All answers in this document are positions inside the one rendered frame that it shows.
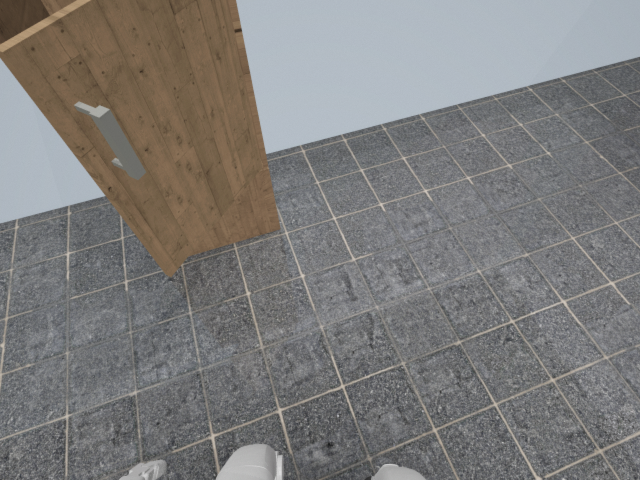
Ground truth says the handle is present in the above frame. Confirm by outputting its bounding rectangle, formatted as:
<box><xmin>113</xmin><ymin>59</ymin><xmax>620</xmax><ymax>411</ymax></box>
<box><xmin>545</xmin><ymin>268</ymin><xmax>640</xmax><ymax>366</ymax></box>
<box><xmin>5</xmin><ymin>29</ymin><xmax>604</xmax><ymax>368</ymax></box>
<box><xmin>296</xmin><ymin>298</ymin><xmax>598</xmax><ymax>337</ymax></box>
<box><xmin>74</xmin><ymin>102</ymin><xmax>146</xmax><ymax>180</ymax></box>

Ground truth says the right robot shin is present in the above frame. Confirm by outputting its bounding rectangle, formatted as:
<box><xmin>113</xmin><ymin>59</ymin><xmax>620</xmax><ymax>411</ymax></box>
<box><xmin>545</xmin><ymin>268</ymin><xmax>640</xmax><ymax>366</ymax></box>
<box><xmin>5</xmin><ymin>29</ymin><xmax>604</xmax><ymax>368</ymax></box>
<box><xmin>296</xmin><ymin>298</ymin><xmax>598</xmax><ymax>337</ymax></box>
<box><xmin>375</xmin><ymin>464</ymin><xmax>399</xmax><ymax>475</ymax></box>

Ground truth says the left robot thigh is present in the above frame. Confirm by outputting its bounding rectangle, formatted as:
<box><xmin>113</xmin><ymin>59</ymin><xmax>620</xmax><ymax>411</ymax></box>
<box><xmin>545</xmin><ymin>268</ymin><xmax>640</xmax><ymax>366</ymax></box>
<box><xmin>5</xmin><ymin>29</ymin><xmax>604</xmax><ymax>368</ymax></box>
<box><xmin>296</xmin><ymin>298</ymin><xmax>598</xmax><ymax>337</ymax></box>
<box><xmin>216</xmin><ymin>444</ymin><xmax>284</xmax><ymax>480</ymax></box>

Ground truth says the cupboard door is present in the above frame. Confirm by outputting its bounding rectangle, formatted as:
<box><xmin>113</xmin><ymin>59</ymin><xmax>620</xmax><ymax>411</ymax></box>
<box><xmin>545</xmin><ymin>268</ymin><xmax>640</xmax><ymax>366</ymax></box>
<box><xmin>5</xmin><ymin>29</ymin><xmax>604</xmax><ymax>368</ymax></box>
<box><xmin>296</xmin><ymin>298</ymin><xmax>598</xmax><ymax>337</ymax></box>
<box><xmin>0</xmin><ymin>0</ymin><xmax>262</xmax><ymax>277</ymax></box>

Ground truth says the left robot hand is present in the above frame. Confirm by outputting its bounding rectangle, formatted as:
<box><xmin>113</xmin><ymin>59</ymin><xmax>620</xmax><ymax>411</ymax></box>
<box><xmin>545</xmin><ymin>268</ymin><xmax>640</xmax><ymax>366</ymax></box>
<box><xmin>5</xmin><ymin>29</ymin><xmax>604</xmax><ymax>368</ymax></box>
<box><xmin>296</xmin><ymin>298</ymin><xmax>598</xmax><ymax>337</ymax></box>
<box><xmin>119</xmin><ymin>460</ymin><xmax>167</xmax><ymax>480</ymax></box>

